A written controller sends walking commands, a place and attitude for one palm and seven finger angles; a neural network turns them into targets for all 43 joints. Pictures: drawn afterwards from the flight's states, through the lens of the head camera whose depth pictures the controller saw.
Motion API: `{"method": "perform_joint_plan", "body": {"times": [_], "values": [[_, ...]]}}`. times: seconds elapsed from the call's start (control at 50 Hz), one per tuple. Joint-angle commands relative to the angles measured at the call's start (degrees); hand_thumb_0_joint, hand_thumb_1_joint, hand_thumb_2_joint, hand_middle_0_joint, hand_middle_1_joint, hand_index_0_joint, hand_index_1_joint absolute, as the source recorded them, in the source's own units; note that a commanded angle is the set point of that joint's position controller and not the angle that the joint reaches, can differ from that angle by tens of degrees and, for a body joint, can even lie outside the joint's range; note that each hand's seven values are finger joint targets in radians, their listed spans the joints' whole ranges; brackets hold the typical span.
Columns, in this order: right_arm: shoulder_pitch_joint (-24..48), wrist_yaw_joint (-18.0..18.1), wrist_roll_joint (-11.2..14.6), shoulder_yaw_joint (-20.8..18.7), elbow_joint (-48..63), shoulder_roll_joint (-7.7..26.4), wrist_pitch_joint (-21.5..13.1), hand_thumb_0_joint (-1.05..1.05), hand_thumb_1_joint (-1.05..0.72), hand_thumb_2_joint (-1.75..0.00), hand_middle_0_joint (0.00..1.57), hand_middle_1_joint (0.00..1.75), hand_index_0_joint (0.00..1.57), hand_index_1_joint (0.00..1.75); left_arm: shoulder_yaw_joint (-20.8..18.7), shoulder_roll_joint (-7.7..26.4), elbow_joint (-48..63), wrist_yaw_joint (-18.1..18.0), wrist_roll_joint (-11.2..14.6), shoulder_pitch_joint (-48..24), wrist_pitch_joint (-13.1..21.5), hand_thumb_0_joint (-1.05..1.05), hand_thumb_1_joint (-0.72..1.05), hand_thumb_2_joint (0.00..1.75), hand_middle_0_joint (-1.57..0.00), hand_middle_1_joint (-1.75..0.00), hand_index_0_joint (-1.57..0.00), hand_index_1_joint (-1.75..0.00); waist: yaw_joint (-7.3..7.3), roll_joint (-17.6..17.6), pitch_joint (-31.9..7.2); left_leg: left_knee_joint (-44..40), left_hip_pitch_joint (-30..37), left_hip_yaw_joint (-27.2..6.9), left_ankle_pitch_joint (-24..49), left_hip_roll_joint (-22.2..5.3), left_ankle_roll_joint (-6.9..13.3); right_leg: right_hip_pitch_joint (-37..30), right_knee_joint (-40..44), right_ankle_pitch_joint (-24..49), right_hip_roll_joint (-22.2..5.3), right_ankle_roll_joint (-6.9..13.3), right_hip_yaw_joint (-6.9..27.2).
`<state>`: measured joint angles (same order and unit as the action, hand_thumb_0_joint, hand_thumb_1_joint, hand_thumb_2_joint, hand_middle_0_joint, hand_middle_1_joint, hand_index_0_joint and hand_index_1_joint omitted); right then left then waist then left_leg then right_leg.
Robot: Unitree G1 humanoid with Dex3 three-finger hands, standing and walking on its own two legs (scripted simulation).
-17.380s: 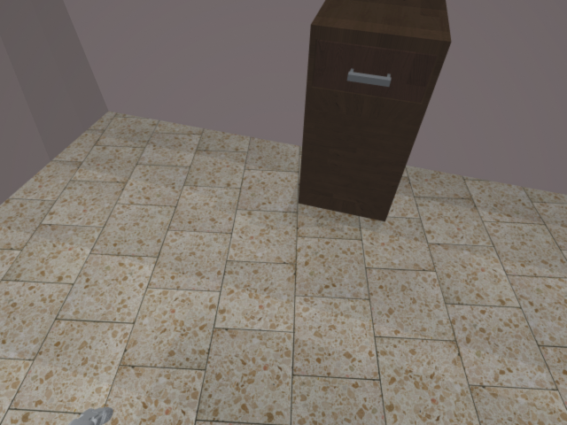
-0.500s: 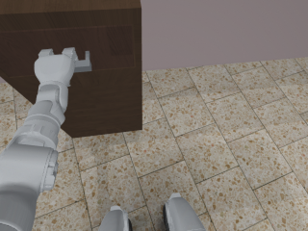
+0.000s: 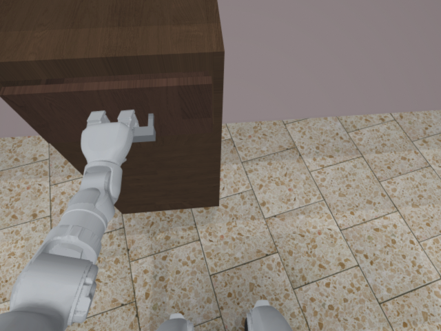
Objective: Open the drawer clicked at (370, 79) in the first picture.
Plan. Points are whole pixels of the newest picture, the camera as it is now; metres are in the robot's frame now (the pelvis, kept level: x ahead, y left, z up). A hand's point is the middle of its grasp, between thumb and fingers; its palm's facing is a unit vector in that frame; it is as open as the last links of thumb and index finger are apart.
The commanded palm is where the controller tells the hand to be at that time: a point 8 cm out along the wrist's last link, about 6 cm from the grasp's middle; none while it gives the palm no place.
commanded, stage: pull the drawer open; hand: left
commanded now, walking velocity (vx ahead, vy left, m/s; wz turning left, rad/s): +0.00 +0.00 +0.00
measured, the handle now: (120, 127) +0.51 +0.19 +0.00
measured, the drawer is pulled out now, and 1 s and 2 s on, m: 0.03 0.05 0.17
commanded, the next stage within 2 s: none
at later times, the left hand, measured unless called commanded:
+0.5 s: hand (118, 154) +0.46 +0.19 -0.03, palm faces -0.04 -0.02 -1.00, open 5.5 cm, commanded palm +0.44 +0.19 +0.02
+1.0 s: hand (118, 162) +0.44 +0.19 -0.03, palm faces -0.04 -0.04 -1.00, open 5.5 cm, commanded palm +0.38 +0.19 +0.02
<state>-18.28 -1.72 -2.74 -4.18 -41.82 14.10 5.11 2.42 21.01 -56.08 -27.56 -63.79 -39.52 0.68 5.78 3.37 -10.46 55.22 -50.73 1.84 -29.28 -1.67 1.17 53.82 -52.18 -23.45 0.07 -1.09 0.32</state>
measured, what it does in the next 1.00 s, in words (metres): stands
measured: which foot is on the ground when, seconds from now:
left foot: down 0.00-1.00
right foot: down 0.00-1.00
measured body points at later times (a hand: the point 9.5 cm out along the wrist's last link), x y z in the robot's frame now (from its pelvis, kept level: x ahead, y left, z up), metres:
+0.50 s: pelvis -0.03 -0.01 -0.01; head +0.10 -0.02 +0.41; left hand +0.46 +0.19 +0.03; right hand -0.03 -0.29 -0.15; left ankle -0.05 +0.10 -0.68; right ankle +0.00 -0.14 -0.68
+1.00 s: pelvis -0.02 +0.00 +0.00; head +0.10 -0.01 +0.43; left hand +0.44 +0.19 +0.03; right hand -0.01 -0.27 -0.14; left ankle -0.05 +0.10 -0.68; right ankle +0.00 -0.14 -0.68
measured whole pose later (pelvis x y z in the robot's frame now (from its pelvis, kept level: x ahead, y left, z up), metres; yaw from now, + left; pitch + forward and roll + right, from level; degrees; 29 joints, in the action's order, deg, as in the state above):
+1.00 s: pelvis -0.02 +0.00 +0.00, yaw -1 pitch +25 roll -1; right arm -19.5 -0.9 -1.9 -4.1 -41.8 14.2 3.1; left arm 1.7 22.7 -56.2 -26.0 -62.4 -39.7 0.3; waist 6.1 3.2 -9.8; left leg 56.5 -52.6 2.7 -28.3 -2.0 1.0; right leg 56.4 -53.9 -22.0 0.6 -0.8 1.4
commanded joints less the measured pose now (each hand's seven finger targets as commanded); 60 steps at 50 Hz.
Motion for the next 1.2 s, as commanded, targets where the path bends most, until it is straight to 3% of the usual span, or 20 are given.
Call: {"method": "perform_joint_plan", "body": {"times": [0.0,0.04,0.16,0.28,0.4,0.44,0.5,0.6,0.64,0.68,0.7,0.74,0.78,0.82,0.92,0.96,1.0,1.06,1.14,1.18], "values": [[-9.24,1.34,-0.89,-3.27,0.35,9.57,-0.94,0.0,-0.9,-0.9,0.2,0.3,0.2,0.3,-3.64,13.67,6.0,-3.09,-1.61,-26.9,-0.97,0.0,0.9,0.9,-0.4,-1.35,-0.4,-1.35,2.4,1.2,-24.63,-1.97,16.44,-1.9,39.7,1.03,0.16,-13.11,1.17,28.07,2.15,2.89,-2.65],[-9.61,1.23,-0.95,-3.44,0.63,8.95,-0.94,0.0,-0.9,-0.9,0.2,0.3,0.2,0.3,-1.34,10.29,5.4,-3.11,-1.54,-27.77,-1.39,0.0,0.9,0.9,-0.4,-1.35,-0.4,-1.35,3.02,3.02,-26.19,-1.32,18.49,-2.13,43.0,0.96,-0.1,-12.3,0.87,28.84,2.15,2.72,-2.89],[-8.8,1.66,-0.82,-2.81,1.53,8.93,-0.99,0.0,-0.9,-0.9,0.2,0.3,0.2,0.3,-2.4,12.47,3.57,-1.7,-0.51,-29.33,-1.14,0.0,0.9,0.9,-0.4,-1.35,-0.4,-1.35,2.98,1.54,-27.29,-1.12,15.22,-1.74,36.95,1.74,0.31,-14.59,0.72,27.94,2.02,2.65,-2.32],[-8.2,2.15,-0.49,-2.24,2.3,9.18,-2.07,0.0,-0.9,-0.9,0.2,0.3,0.2,0.3,-2.84,14.43,1.07,-0.69,-0.37,-29.4,0.48,0.0,0.9,0.9,-0.4,-1.35,-0.4,-1.35,3.2,-0.41,-25.41,-1.26,8.99,-0.74,26.2,2.53,0.9,-15.29,1.04,23.65,1.8,2.57,-1.61],[-9.01,2.25,-0.62,-2.16,1.83,9.81,-2.89,0.0,-0.9,-0.9,0.2,0.3,0.2,0.3,-4.47,17.46,1.0,-1.05,-0.68,-31.44,1.33,0.0,0.9,0.9,-0.4,-1.35,-0.4,-1.35,3.04,0.36,-27.49,-0.8,7.35,-1.32,23.83,2.71,1.01,-14.36,0.25,21.08,1.92,2.75,-1.44],[-9.44,2.17,-0.39,-2.11,1.47,9.87,-3.14,0.0,-0.9,-0.9,0.2,0.3,0.2,0.3,-3.83,16.95,-0.14,-1.14,-0.63,-31.22,0.98,0.0,0.9,0.9,-0.4,-1.35,-0.4,-1.35,3.5,-0.03,-25.05,-1.12,6.37,-1.06,22.13,2.51,1.12,-13.4,0.83,19.48,1.92,2.61,-1.62],[-9.65,2.24,-0.26,-2.0,1.53,10.3,-3.33,0.0,-0.9,-0.9,0.2,0.3,0.2,0.3,-4.6,18.8,-0.57,-0.99,-0.47,-32.38,0.6,0.0,0.9,0.9,-0.4,-1.35,-0.4,-1.35,3.5,-0.73,-26.55,-1.36,5.34,-1.22,20.04,2.78,1.25,-14.02,0.99,17.66,1.94,2.62,-1.33],[-10.28,2.29,-0.15,-2.09,1.0,10.37,-3.84,0.0,-0.9,-0.9,0.2,0.3,0.2,0.3,-3.08,17.35,-0.94,-0.79,-0.49,-34.27,0.19,0.0,0.9,0.9,-0.4,-1.35,-0.4,-1.35,4.13,1.6,-26.2,-1.81,7.24,-1.6,19.77,2.42,1.07,-11.21,1.29,15.68,2.06,2.74,-1.87],[-10.69,2.35,-0.07,-2.03,0.91,10.54,-3.96,0.0,-0.9,-0.9,0.2,0.3,0.2,0.3,-3.44,18.14,-1.2,-0.68,-0.58,-34.05,0.16,0.0,0.9,0.9,-0.4,-1.35,-0.4,-1.35,3.93,1.3,-26.49,-1.85,7.38,-1.87,19.81,2.36,1.03,-11.06,1.09,15.39,2.13,2.78,-2.01],[-10.65,2.38,-0.03,-2.06,1.11,10.23,-4.31,0.0,-0.9,-0.9,0.2,0.3,0.2,0.3,-1.45,15.39,-1.85,-0.47,-0.42,-34.25,0.21,0.0,0.9,0.9,-0.4,-1.35,-0.4,-1.35,4.52,1.09,-25.14,-2.09,7.02,-1.79,18.37,2.35,1.09,-10.14,1.68,13.95,2.15,2.69,-2.06],[-10.71,2.39,-0.1,-2.03,0.96,10.4,-4.41,0.0,-0.9,-0.9,0.2,0.3,0.2,0.3,-2.2,16.14,-1.43,-0.45,-0.18,-35.09,0.49,0.0,0.9,0.9,-0.4,-1.35,-0.4,-1.35,4.51,0.89,-25.55,-2.13,7.19,-1.9,18.65,2.35,1.1,-10.46,1.59,14.09,2.1,2.78,-2.07],[-10.46,2.33,0.02,-2.0,1.43,10.43,-4.28,0.0,-0.9,-0.9,0.2,0.3,0.2,0.3,-3.16,16.4,-1.85,-0.04,-0.09,-29.3,0.4,0.0,0.9,0.9,-0.4,-1.35,-0.4,-1.35,2.65,0.95,-26.44,-2.44,8.02,-1.73,19.97,2.3,0.94,-11.41,1.26,15.2,2.2,2.94,-2.17],[-10.02,2.14,0.04,-2.33,2.18,9.8,-4.35,0.0,-0.9,-0.9,0.2,0.3,0.2,0.3,-1.3,12.48,0.45,0.29,0.27,-25.92,0.82,0.0,0.9,0.9,-0.4,-1.35,-0.4,-1.35,1.88,1.97,-27.37,-2.91,10.89,-1.74,22.56,2.0,0.62,-11.87,1.38,16.73,2.34,3.11,-2.58],[-9.47,1.92,0.12,-2.35,2.74,9.56,-4.18,0.0,-0.9,-0.9,0.2,0.3,0.2,0.3,-1.82,11.62,1.55,0.59,0.91,-20.5,1.1,0.0,0.9,0.9,-0.4,-1.35,-0.4,-1.35,0.32,1.17,-27.7,-3.15,11.84,-1.39,24.95,1.89,0.52,-13.81,1.31,18.72,2.39,3.09,-2.7],[-7.54,1.63,0.64,-2.85,4.0,8.86,-3.57,0.0,-0.9,-0.9,0.2,0.3,0.2,0.3,-0.82,7.58,6.08,0.35,1.47,-9.3,1.03,0.0,0.9,0.9,-0.4,-1.35,-0.4,-1.35,-1.51,-1.9,-25.47,-4.42,13.45,-0.57,29.05,1.49,0.54,-17.03,2.41,22.7,2.41,3.06,-2.86],[-6.56,1.64,0.71,-3.03,4.5,8.78,-3.2,0.0,-0.9,-0.9,0.2,0.3,0.2,0.3,-1.87,8.16,8.91,-0.25,1.27,-4.67,0.64,0.0,0.9,0.9,-0.4,-1.35,-0.4,-1.35,-2.58,-3.31,-25.17,-5.03,13.54,-0.09,30.73,1.57,0.64,-19.78,2.96,25.4,2.34,3.0,-2.49],[-5.55,1.3,0.94,-3.08,5.18,8.61,-2.68,0.0,-0.9,-0.9,0.2,0.3,0.2,0.3,-1.9,7.33,12.73,-0.7,1.53,-0.78,0.08,0.0,0.9,0.9,-0.4,-1.35,-0.4,-1.35,-3.45,-2.17,-25.4,-5.57,15.29,-0.32,34.37,1.45,0.42,-20.83,3.19,27.36,2.28,3.24,-2.42],[-3.77,1.15,1.22,-3.08,6.16,8.16,-2.22,0.0,-0.9,-0.9,0.2,0.3,0.2,0.3,0.17,3.99,16.87,-1.7,1.1,6.04,-1.47,0.0,0.9,0.9,-0.4,-1.35,-0.4,-1.35,-3.8,-3.31,-22.06,-6.36,17.31,-0.21,38.62,1.16,0.38,-21.38,4.34,29.57,2.32,3.06,-2.77],[-1.97,0.72,1.37,-3.19,7.21,7.73,-1.44,0.0,-0.9,-0.9,0.2,0.3,0.2,0.3,1.68,1.33,24.09,-2.62,0.78,11.85,-4.06,0.0,0.9,0.9,-0.4,-1.35,-0.4,-1.35,-4.11,-2.45,-22.09,-6.79,22.72,-0.99,45.96,0.45,0.06,-21.93,4.85,32.17,2.33,3.08,-3.07],[-2.43,1.67,0.97,-2.96,4.52,8.05,-1.21,0.0,-0.9,-0.9,0.2,0.3,0.2,0.3,3.29,2.8,22.5,-3.65,-0.7,-8.03,-4.35,0.0,0.9,0.9,-0.4,-1.35,-0.4,-1.35,0.87,-1.89,-18.61,-5.91,21.61,-1.78,40.09,0.25,-0.16,-16.58,4.8,28.6,2.1,2.72,-3.37]]}}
